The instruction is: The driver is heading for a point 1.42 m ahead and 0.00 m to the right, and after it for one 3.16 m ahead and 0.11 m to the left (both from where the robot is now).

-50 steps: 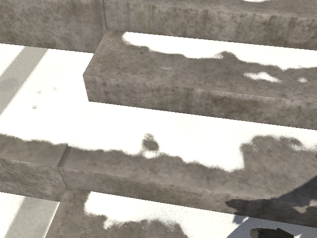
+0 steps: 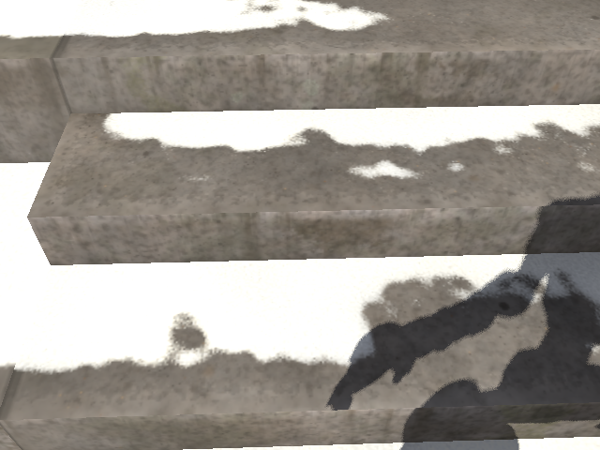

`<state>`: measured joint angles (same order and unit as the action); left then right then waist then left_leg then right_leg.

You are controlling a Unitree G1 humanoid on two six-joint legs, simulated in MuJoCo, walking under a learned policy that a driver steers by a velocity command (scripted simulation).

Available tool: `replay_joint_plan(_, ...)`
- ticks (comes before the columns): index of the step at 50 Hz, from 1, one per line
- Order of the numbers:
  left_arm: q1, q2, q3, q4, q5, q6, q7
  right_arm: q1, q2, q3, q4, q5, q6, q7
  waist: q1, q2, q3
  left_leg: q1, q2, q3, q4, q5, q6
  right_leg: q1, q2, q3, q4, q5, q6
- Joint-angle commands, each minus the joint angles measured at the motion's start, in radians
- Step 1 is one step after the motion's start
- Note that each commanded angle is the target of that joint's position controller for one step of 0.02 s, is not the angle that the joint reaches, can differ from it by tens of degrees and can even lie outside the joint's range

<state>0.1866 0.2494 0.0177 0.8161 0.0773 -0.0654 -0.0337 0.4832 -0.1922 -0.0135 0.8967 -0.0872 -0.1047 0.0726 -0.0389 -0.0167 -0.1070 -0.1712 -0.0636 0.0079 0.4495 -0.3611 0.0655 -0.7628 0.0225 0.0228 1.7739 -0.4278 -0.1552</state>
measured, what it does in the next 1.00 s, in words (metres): climbs: right foot 0.15 m higher, then left foot 0.15 m higher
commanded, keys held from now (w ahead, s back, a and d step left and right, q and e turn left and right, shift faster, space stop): w+q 0.18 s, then w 0.20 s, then w+e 0.62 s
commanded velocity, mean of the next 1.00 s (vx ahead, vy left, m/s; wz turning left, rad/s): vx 0.48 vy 0.00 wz -0.03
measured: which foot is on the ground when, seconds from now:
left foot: down 0.00-0.26, up 0.28-0.74, down 0.76-1.00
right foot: up 0.00-0.22, down 0.24-0.78, up 0.80-1.00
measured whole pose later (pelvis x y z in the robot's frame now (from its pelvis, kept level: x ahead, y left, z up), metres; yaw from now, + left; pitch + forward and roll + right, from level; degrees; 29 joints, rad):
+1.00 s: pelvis +0.56 +0.12 +0.25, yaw -3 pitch +5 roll +3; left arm 0.16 0.27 0.05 0.97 0.04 -0.09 -0.08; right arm 0.28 -0.22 -0.02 1.06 -0.05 -0.07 0.01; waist 0.00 -0.06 -0.11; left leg -0.53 0.04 0.24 0.88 -0.44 0.05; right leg -0.97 -0.02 0.14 1.81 -0.02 -0.19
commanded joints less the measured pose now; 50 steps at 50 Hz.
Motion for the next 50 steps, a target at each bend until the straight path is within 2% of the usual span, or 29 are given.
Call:
replay_joint_plan(1, -0.227, -0.084, -0.057, -0.156, 0.008, -0.014, -0.016, 0.213, 0.035, 0.043, 0.117, -0.023, 0.047, 0.006, -0.023, 0.121, 0.142, 0.24, 0.329, -0.395, -0.133, 0.101, 0.252, -0.774, -0.045, 0.011, 0.495, -0.042, -0.107)
replay_joint_plan(4, -0.284, -0.11, -0.095, -0.192, -0.034, -0.012, -0.012, 0.052, 0.035, 0.056, 0.093, -0.065, 0.038, -0.009, 0.015, 0.08, 0.191, -0.105, 0.231, -0.283, -0.25, -0.087, 0.214, -0.684, -0.072, -0.038, 0.308, 0.04, -0.104)
replay_joint_plan(5, -0.334, -0.069, -0.091, -0.22, -0.044, -0.005, -0.006, 0.022, -0.007, 0.055, 0.084, -0.059, 0.018, -0.001, 0.014, 0.029, 0.162, -0.224, 0.194, -0.244, -0.3, -0.097, 0.185, -0.522, -0.102, -0.084, 0.038, 0.191, -0.077)
replay_joint_plan(7, -0.55, -0.061, -0.104, -0.308, -0.039, 0.031, -0.013, -0.053, -0.053, 0.052, 0.034, 0.002, 0.008, 0.019, 0.021, 0.091, 0.145, -0.651, 0.191, -0.229, -0.539, 0.022, 0.201, 0.009, -0.096, -0.178, -0.261, 0.162, 0.01)
replay_joint_plan(8, -0.553, -0.089, -0.107, -0.314, -0.044, 0.037, -0.026, -0.033, -0.099, 0.045, 0.017, 0.035, -0.006, 0.024, 0.044, 0.192, 0.146, -0.694, 0.221, -0.255, -0.532, 0.359, 0.231, 0.206, -0.027, -0.238, -0.257, 0.096, 0.072)
replay_joint_plan(10, -0.395, -0.029, -0.095, -0.249, -0.044, 0.07, -0.041, -0.023, -0.253, 0.0, 0.026, 0.067, -0.026, 0.044, 0.115, 0.223, 0.083, -0.261, 0.282, -0.193, -0.321, 1.295, 0.222, 0.139, 0.047, -0.26, -0.461, 0.132, 0.092)
replay_joint_plan(11, -0.311, 0.017, -0.08, -0.215, -0.042, 0.073, -0.047, -0.012, -0.265, -0.016, 0.034, 0.082, -0.036, 0.047, 0.125, 0.2, 0.048, -0.029, 0.295, -0.173, -0.208, 1.518, 0.194, 0.105, 0.074, -0.264, -0.65, 0.094, 0.072)
replay_joint_plan(12, -0.183, 0.055, -0.06, -0.18, -0.046, 0.062, -0.039, 0.029, -0.26, -0.034, 0.063, 0.046, -0.036, 0.06, 0.135, 0.192, -0.061, 0.059, 0.264, -0.126, 0.017, 1.657, 0.147, 0.253, 0.07, -0.182, -0.763, 0.135, 0.03)
replay_joint_plan(13, 0.05, 0.036, -0.06, -0.1, -0.038, 0.048, -0.032, 0.249, -0.112, -0.011, 0.114, -0.021, -0.035, 0.059, 0.107, -0.017, -0.359, -0.216, 0.192, -0.169, 0.316, 1.387, 0.096, 0.776, -0.075, 0.176, -0.787, 0.427, -0.144)
replay_joint_plan(14, 0.318, 0.089, -0.035, -0.006, -0.021, 0.041, -0.018, 0.227, -0.033, 0.003, 0.094, -0.039, -0.017, 0.072, 0.205, -0.239, -0.434, -0.561, 0.014, -0.225, 0.602, 0.418, 0.077, 1.033, -0.264, 0.669, -1.135, 0.153, -0.289)
replay_joint_plan(15, 0.472, 0.155, -0.01, 0.058, 0.006, 0.029, 0.003, 0.008, -0.071, -0.032, 0.078, 0.024, 0.007, 0.076, 0.287, -0.254, -0.197, -0.741, -0.04, -0.308, 1.148, 0.275, 0.068, 0.773, -0.319, 0.931, -1.343, -0.293, -0.254)
replay_joint_plan(16, 0.347, 0.162, -0.008, 0.078, -0.018, 0.001, 0.014, -0.093, -0.049, -0.036, 0.052, 0.055, 0.005, 0.06, 0.227, -0.159, -0.021, -0.841, 0.002, -0.299, 1.338, 0.337, 0.075, 0.556, -0.31, 0.872, -1.352, -0.471, -0.179)
replay_joint_plan(18, 0.138, -0.038, -0.039, 0.125, -0.039, -0.011, 0.006, -0.209, -0.014, -0.017, 0.005, 0.036, 0.005, 0.005, 0.116, 0.055, -0.005, -0.856, 0.031, -0.262, 1.437, 0.354, 0.135, 0.396, -0.32, 0.618, -1.325, -0.165, -0.189)
replay_joint_plan(20, 0.026, -0.19, -0.077, 0.171, -0.031, -0.006, 0.002, -0.246, 0.022, 0.007, -0.021, 0.027, 0.038, -0.019, 0.019, 0.077, -0.027, -0.894, 0.063, -0.265, 1.502, 0.328, 0.188, 0.333, -0.294, 0.477, -1.38, 0.052, -0.155)
replay_joint_plan(24, 0.069, -0.142, -0.054, 0.248, 0.006, -0.024, -0.018, -0.331, 0.019, 0.035, -0.059, 0.04, 0.071, 0.001, -0.016, 0.004, 0.043, -1.055, 0.099, -0.106, 1.493, 0.2, 0.194, 0.319, -0.163, 0.142, -1.453, 0.129, -0.092)
replay_joint_plan(26, 0.139, -0.13, -0.059, 0.271, 0.045, -0.032, -0.019, -0.421, 0.021, 0.057, -0.082, 0.038, 0.067, 0.002, 0.006, -0.016, 0.057, -1.113, 0.142, -0.058, 1.522, 0.211, 0.181, 0.316, -0.144, 0.13, -1.483, 0.154, -0.086)
replay_joint_plan(30, 0.399, -0.112, -0.066, 0.361, 0.066, -0.032, -0.007, -0.638, 0.0, 0.09, -0.164, 0.042, 0.044, -0.031, 0.1, -0.015, 0.088, -1.417, 0.181, -0.067, 1.51, 0.072, 0.173, 0.623, -0.2, 0.221, -1.48, 0.158, -0.092)
replay_joint_plan(32, 0.484, -0.099, -0.072, 0.37, 0.056, -0.041, -0.021, -0.799, -0.033, 0.089, -0.241, 0.04, 0.055, -0.041, 0.155, -0.025, 0.071, -1.28, 0.216, -0.005, 1.201, 0.169, 0.125, 0.578, -0.201, 0.224, -1.535, 0.194, -0.088)
replay_joint_plan(34, 0.366, -0.063, -0.068, 0.291, -0.001, -0.039, -0.072, -0.943, 0.031, 0.117, -0.298, 0.031, 0.098, -0.011, 0.13, -0.09, 0.092, -0.714, 0.181, 0.083, 0.978, -0.013, 0.061, 0.139, -0.222, 0.15, -1.73, 0.164, -0.099)
replay_joint_plan(35, 0.35, -0.03, -0.067, 0.242, -0.038, -0.053, -0.074, -0.85, 0.042, 0.107, -0.271, 0.032, 0.094, 0.004, 0.092, -0.156, 0.087, -0.615, 0.129, 0.139, 1.006, -0.05, 0.019, 0.203, -0.26, 0.15, -1.712, 0.388, -0.109)
replay_joint_plan(37, 0.331, 0.081, -0.031, 0.213, -0.053, -0.079, -0.068, -0.755, -0.038, 0.073, -0.236, 0.037, 0.09, -0.003, 0.037, -0.134, 0.041, -0.588, 0.055, 0.156, 0.783, -0.09, 0.036, 0.529, -0.269, 0.104, -1.571, 1.037, -0.066)
replay_joint_plan(39, 0.279, 0.136, 0.017, 0.187, -0.029, -0.092, -0.06, -0.474, -0.135, 0.027, -0.185, 0.027, 0.044, -0.019, -0.062, -0.13, -0.18, -0.148, 0.091, 0.001, 0.649, 0.345, 0.141, 0.535, -0.212, 0.056, -1.188, 1.41, 0.048)
replay_joint_plan(40, 0.405, -0.057, -0.026, 0.166, 0.013, -0.107, -0.061, -0.229, -0.177, 0.021, -0.143, 0.042, 0.034, -0.025, -0.088, 0.238, -0.515, 0.383, 0.322, -0.529, 0.378, 0.303, 0.319, 0.119, -0.063, 0.118, -0.835, 0.753, 0.065)
replay_joint_plan(41, 0.317, -0.093, -0.023, 0.155, -0.021, -0.084, -0.078, 0.022, -0.241, -0.009, -0.066, 0.019, 0.043, -0.053, -0.16, 0.342, -0.468, 0.367, 0.451, -0.951, 0.076, -0.001, 0.329, -0.072, 0.049, 0.227, -0.423, 0.216, 0.058)
replay_joint_plan(42, 0.222, -0.069, 0.008, 0.17, -0.038, -0.068, -0.081, 0.026, -0.246, -0.018, 0.005, 0.02, 0.022, -0.057, -0.161, 0.272, -0.175, 0.099, 0.409, -0.895, 0.015, -0.359, 0.233, -0.24, 0.032, 0.291, -0.07, 0.333, 0.047)
replay_joint_plan(43, 0.209, -0.084, 0.011, 0.191, -0.041, -0.069, -0.069, -0.131, -0.226, -0.022, 0.015, 0.05, 0.007, -0.057, -0.077, 0.205, -0.043, -0.12, 0.39, -0.712, 0.048, -0.439, 0.207, -0.255, -0.017, 0.225, 0.028, 0.383, 0.044)
replay_joint_plan(45, 0.174, -0.092, 0.004, 0.187, -0.021, -0.059, -0.053, -0.279, -0.03, 0.009, 0.049, 0.053, 0.018, -0.044, 0.026, 0.021, -0.051, -0.24, 0.414, -0.493, 0.083, -0.144, 0.214, -0.246, -0.049, 0.166, 0.162, 0.384, 0.008)
replay_joint_plan(47, 0.108, -0.144, -0.011, 0.144, -0.034, -0.025, -0.046, -0.381, 0.116, 0.046, 0.054, 0.047, 0.022, -0.05, 0.121, 0.008, -0.031, -0.31, 0.412, -0.379, -0.008, 0.086, 0.152, -0.253, -0.085, 0.195, 0.169, 0.394, -0.052)
replay_joint_plan(50, 0.013, -0.096, -0.008, 0.108, -0.055, -0.028, -0.067, -0.393, 0.068, 0.024, 0.065, 0.024, 0.0, -0.07, 0.131, -0.006, 0.009, -0.316, 0.326, -0.029, -0.112, 0.209, 0.082, -0.201, -0.108, 0.129, -0.061, 0.408, -0.06)
Velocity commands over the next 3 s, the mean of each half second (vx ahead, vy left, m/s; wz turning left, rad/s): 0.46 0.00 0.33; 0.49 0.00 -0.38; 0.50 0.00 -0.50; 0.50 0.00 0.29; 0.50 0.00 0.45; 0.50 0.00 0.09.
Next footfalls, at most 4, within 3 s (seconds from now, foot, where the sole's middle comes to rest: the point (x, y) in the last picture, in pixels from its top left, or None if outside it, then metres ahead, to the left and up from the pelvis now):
0.24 right None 0.32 -0.09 -0.62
0.76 left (185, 361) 0.61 0.22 -0.47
1.38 right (333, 180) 0.94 -0.08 -0.33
1.96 left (259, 29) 1.33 0.08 -0.18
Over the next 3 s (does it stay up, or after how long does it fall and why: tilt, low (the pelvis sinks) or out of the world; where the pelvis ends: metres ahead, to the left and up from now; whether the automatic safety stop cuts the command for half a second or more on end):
stays up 1.71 0.00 0.60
